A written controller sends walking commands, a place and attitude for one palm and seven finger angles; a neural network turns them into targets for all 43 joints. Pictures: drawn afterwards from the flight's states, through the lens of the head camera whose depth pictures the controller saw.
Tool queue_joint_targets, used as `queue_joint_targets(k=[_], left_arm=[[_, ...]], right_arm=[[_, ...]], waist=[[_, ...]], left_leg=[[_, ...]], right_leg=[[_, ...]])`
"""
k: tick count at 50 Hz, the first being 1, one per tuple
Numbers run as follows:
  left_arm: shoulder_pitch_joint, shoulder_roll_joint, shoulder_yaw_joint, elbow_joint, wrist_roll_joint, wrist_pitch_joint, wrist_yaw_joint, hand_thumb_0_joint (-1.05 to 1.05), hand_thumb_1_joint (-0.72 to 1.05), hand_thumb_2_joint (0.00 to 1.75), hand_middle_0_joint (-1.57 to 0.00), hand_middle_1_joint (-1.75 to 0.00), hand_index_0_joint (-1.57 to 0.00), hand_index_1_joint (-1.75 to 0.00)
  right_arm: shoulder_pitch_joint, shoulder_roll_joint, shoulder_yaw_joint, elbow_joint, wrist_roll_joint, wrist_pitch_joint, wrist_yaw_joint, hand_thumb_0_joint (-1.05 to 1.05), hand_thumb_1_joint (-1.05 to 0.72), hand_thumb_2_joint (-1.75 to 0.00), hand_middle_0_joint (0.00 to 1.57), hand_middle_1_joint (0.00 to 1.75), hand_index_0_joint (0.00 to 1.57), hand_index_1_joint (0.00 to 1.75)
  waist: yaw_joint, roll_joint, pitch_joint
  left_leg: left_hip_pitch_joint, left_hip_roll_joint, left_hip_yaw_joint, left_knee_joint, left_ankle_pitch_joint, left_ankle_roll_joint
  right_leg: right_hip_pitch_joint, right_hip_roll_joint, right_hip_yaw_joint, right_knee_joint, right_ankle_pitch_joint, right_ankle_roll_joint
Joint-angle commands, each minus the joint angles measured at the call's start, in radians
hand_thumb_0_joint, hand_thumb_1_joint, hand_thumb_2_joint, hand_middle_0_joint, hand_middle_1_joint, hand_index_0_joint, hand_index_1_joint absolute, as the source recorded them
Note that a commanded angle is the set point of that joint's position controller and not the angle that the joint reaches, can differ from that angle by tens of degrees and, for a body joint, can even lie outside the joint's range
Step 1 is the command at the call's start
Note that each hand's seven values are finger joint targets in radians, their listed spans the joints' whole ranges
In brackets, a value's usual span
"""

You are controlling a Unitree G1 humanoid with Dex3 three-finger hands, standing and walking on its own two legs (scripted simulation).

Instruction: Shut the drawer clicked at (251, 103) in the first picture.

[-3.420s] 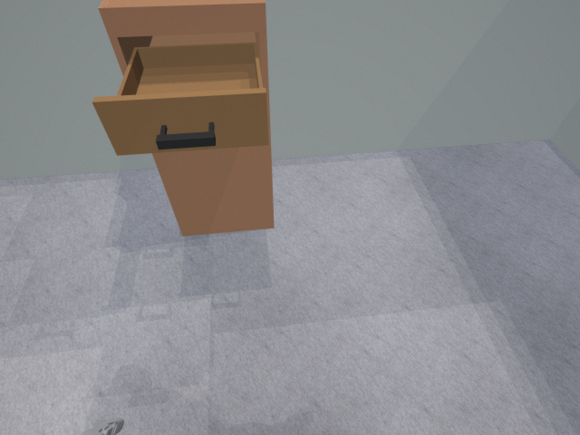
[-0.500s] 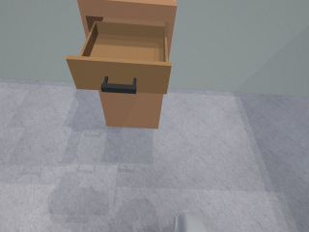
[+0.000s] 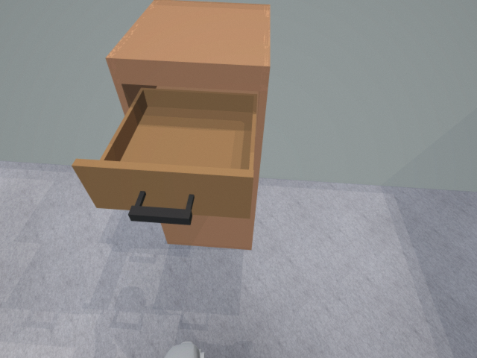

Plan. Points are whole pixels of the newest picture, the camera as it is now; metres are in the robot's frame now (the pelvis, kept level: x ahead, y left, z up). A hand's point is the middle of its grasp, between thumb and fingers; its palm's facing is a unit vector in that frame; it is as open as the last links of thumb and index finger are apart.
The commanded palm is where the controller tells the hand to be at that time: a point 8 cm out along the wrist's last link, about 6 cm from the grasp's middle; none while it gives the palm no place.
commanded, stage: take the last steps up to it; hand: left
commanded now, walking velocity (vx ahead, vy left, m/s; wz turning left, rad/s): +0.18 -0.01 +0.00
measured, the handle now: (163, 206) +0.39 +0.19 +0.00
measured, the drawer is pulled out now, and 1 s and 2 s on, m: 0.30 0.30 0.30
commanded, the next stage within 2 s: come to a stop and stand still in 0.08 s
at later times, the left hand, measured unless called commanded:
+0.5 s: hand out of the picture +0.10 +0.18 -0.18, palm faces +0.05 -0.98 -0.19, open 7.3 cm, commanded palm none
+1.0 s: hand out of the picture +0.06 +0.14 -0.15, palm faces +0.10 -0.95 -0.29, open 7.3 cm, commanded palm none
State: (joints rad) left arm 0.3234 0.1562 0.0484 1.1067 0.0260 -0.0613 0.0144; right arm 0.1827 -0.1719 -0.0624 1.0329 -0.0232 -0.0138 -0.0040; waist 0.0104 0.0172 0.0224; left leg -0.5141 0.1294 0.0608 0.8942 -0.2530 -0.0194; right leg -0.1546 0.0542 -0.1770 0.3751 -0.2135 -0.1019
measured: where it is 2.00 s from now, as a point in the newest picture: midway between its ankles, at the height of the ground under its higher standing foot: outside the picture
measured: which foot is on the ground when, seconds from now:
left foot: up 0.00-0.16, down 0.18-0.60, up 0.62-1.00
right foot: down 0.00-0.20, up 0.22-0.58, down 0.60-1.00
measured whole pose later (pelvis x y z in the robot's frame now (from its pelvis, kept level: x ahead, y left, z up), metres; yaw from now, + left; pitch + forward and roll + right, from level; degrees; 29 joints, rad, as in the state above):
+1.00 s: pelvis +0.03 -0.05 +0.01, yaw +0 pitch -1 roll +4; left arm 0.26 0.14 0.05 1.01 0.03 0.01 0.04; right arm 0.23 -0.22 -0.08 1.04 -0.03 0.09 0.01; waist 0.04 0.02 0.04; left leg -0.38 0.03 -0.01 1.00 -0.34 -0.07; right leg -0.26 -0.06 -0.09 0.42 -0.14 -0.05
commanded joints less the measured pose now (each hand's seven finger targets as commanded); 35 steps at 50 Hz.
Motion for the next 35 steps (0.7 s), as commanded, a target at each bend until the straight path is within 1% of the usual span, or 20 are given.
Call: queue_joint_targets(k=[1,4,6,7,8,9,10,11,13,15,17,22,26,28,29,30,31,32,33,35], left_arm=[[0.115,0.106,0.011,-0.009,-0.004,-0.018,-0.002,0.00,0.90,0.90,-0.20,-0.30,-0.20,-0.30],[0.154,0.114,0.013,0.010,0.000,-0.010,0.001,0.00,0.90,0.90,-0.20,-0.30,-0.20,-0.30],[0.148,0.107,0.011,0.018,-0.007,-0.004,0.002,0.00,0.90,0.90,-0.20,-0.30,-0.20,-0.30],[0.140,0.100,0.009,0.021,-0.013,-0.002,0.001,0.00,0.90,0.90,-0.20,-0.30,-0.20,-0.30],[0.142,0.077,0.004,0.020,-0.015,-0.002,0.000,0.00,0.90,0.90,-0.20,-0.30,-0.20,-0.30],[0.153,0.029,-0.007,0.003,-0.018,-0.002,-0.002,0.00,0.90,0.90,-0.20,-0.30,-0.20,-0.30],[0.138,0.020,-0.016,-0.004,-0.017,-0.004,0.007,0.00,0.90,0.90,-0.20,-0.30,-0.20,-0.30],[0.119,0.038,-0.012,0.011,-0.010,0.013,0.017,0.00,0.90,0.90,-0.20,-0.30,-0.20,-0.30],[0.129,0.003,-0.010,0.036,-0.011,0.040,0.021,0.00,0.90,0.90,-0.20,-0.30,-0.20,-0.30],[0.153,-0.001,-0.008,0.041,-0.009,0.061,0.021,0.00,0.90,0.90,-0.20,-0.30,-0.20,-0.30],[0.144,0.013,0.000,0.025,-0.006,0.084,0.021,0.00,0.90,0.90,-0.20,-0.30,-0.20,-0.30],[0.070,0.039,0.020,-0.045,0.000,0.108,0.020,0.00,0.90,0.90,-0.20,-0.30,-0.20,-0.30],[0.033,0.049,0.023,-0.082,-0.004,0.095,0.019,0.00,0.90,0.90,-0.20,-0.30,-0.20,-0.30],[0.070,0.068,0.027,-0.075,-0.003,0.078,0.020,0.00,0.90,0.90,-0.20,-0.30,-0.20,-0.30],[0.072,0.119,0.029,-0.076,0.006,0.063,0.024,0.00,0.90,0.90,-0.20,-0.30,-0.20,-0.30],[0.047,0.203,0.039,-0.084,0.012,0.052,0.030,0.00,0.90,0.90,-0.20,-0.30,-0.20,-0.30],[0.061,0.230,0.041,-0.094,0.003,0.052,0.026,0.00,0.90,0.90,-0.20,-0.30,-0.20,-0.30],[0.047,0.212,0.037,-0.092,0.002,0.055,0.029,0.00,0.90,0.90,-0.20,-0.30,-0.20,-0.30],[0.022,0.205,0.043,-0.091,0.000,0.051,0.034,0.00,0.90,0.90,-0.20,-0.30,-0.20,-0.30],[-0.024,0.178,0.035,-0.108,-0.005,0.053,0.041,0.00,0.90,0.90,-0.20,-0.30,-0.20,-0.30]], right_arm=[[-0.007,-0.005,0.014,-0.031,-0.001,-0.018,0.012,0.00,-0.90,-0.90,0.20,0.30,0.20,0.30],[-0.040,-0.008,0.017,-0.038,0.003,-0.028,0.010,0.00,-0.90,-0.90,0.20,0.30,0.20,0.30],[-0.001,-0.014,0.022,-0.015,0.002,-0.036,0.002,0.00,-0.90,-0.90,0.20,0.30,0.20,0.30],[0.063,-0.024,0.021,0.011,0.001,-0.042,-0.005,0.00,-0.90,-0.90,0.20,0.30,0.20,0.30],[0.155,-0.069,0.011,0.039,-0.002,-0.050,-0.015,0.00,-0.90,-0.90,0.20,0.30,0.20,0.30],[0.252,-0.166,-0.010,0.055,-0.007,-0.053,-0.023,0.00,-0.90,-0.90,0.20,0.30,0.20,0.30],[0.265,-0.172,-0.003,0.067,0.002,-0.039,-0.031,0.00,-0.90,-0.90,0.20,0.30,0.20,0.30],[0.207,-0.123,0.017,0.068,0.003,-0.033,-0.044,0.00,-0.90,-0.90,0.20,0.30,0.20,0.30],[0.081,-0.072,0.040,0.042,0.008,-0.031,-0.055,0.00,-0.90,-0.90,0.20,0.30,0.20,0.30],[0.046,-0.064,0.031,0.031,0.010,-0.026,-0.057,0.00,-0.90,-0.90,0.20,0.30,0.20,0.30],[0.035,-0.093,0.018,0.020,0.012,-0.013,-0.060,0.00,-0.90,-0.90,0.20,0.30,0.20,0.30],[0.025,-0.126,-0.011,-0.005,0.002,0.008,-0.057,0.00,-0.90,-0.90,0.20,0.30,0.20,0.30],[0.011,-0.144,-0.026,-0.018,-0.006,0.020,-0.046,0.00,-0.90,-0.90,0.20,0.30,0.20,0.30],[0.009,-0.137,-0.028,-0.020,0.000,0.026,-0.037,0.00,-0.90,-0.90,0.20,0.30,0.20,0.30],[0.039,-0.095,-0.025,-0.019,0.008,0.026,-0.029,0.00,-0.90,-0.90,0.20,0.30,0.20,0.30],[0.067,-0.029,-0.012,-0.038,0.015,0.030,-0.023,0.00,-0.90,-0.90,0.20,0.30,0.20,0.30],[0.049,-0.046,-0.017,-0.050,0.015,0.045,-0.026,0.00,-0.90,-0.90,0.20,0.30,0.20,0.30],[0.031,-0.044,-0.018,-0.046,0.012,0.059,-0.028,0.00,-0.90,-0.90,0.20,0.30,0.20,0.30],[0.042,-0.049,-0.018,-0.038,0.008,0.066,-0.029,0.00,-0.90,-0.90,0.20,0.30,0.20,0.30],[0.066,-0.074,-0.025,-0.023,0.005,0.074,-0.023,0.00,-0.90,-0.90,0.20,0.30,0.20,0.30]], waist=[[0.020,-0.091,0.051],[0.033,-0.103,0.040],[0.012,-0.081,0.011],[-0.019,-0.057,-0.019],[-0.053,-0.001,-0.072],[-0.077,0.172,-0.119],[-0.065,0.213,-0.113],[-0.044,0.098,-0.056],[0.007,0.088,0.011],[0.021,0.074,0.031],[0.015,0.073,0.007],[0.001,0.154,0.000],[0.006,0.201,-0.014],[0.034,0.148,-0.051],[0.028,-0.007,-0.076],[0.009,-0.243,-0.078],[0.038,-0.235,-0.089],[0.032,-0.175,-0.073],[0.020,-0.233,-0.070],[0.005,-0.195,-0.037]], left_leg=[[0.024,-0.016,0.021,-0.135,-0.012,0.003],[0.074,-0.040,0.040,-0.229,-0.048,0.017],[0.205,-0.070,0.061,-0.349,0.003,0.025],[0.319,-0.081,0.072,-0.433,0.065,0.033],[0.502,-0.009,-0.004,-0.478,0.191,0.065],[0.659,0.208,-0.251,-0.494,0.421,0.161],[0.677,0.332,-0.331,-0.545,0.737,0.251],[0.568,0.313,-0.246,-0.545,0.841,0.252],[0.391,0.236,-0.122,-0.570,0.860,0.201],[0.332,0.198,-0.065,-0.584,0.849,0.179],[0.346,0.193,-0.052,-0.579,0.784,0.180],[0.351,0.188,-0.041,-0.559,0.708,0.188],[0.353,0.172,-0.046,-0.508,0.597,0.163],[0.326,0.116,-0.024,-0.421,0.415,0.104],[0.293,0.033,0.021,-0.320,0.224,0.042],[0.155,-0.083,0.074,-0.217,-0.163,-0.010],[0.160,-0.105,-0.002,-0.085,-0.342,-0.009],[0.139,-0.101,-0.058,0.024,-0.337,-0.006],[0.093,-0.104,-0.083,0.104,-0.312,-0.009],[0.041,-0.103,-0.100,0.225,-0.213,-0.021]], right_leg=[[0.023,-0.309,0.241,-0.169,0.230,-0.089],[0.087,-0.313,0.240,-0.114,0.328,-0.086],[0.080,-0.274,0.202,-0.037,0.380,-0.056],[0.054,-0.239,0.171,0.049,0.411,-0.030],[-0.041,-0.195,0.139,0.201,0.351,0.009],[-0.240,-0.097,0.053,0.417,0.002,0.064],[-0.346,-0.070,0.077,0.588,-0.387,0.086],[-0.307,-0.116,0.150,0.615,-0.372,0.090],[-0.211,-0.150,0.180,0.540,-0.290,0.113],[-0.164,-0.146,0.163,0.494,-0.211,0.126],[-0.164,-0.137,0.145,0.470,-0.179,0.130],[-0.212,-0.116,0.140,0.493,-0.179,0.124],[-0.156,-0.112,0.126,0.336,-0.150,0.112],[-0.042,-0.113,0.116,0.120,0.046,0.118],[0.016,-0.179,0.192,0.012,0.274,0.113],[0.067,-0.373,0.394,-0.005,0.595,0.055],[0.025,-0.462,0.411,-0.020,0.748,-0.031],[0.013,-0.448,0.383,-0.013,0.772,-0.054],[0.020,-0.425,0.387,-0.002,0.789,-0.045],[0.040,-0.396,0.327,0.016,0.767,-0.049]])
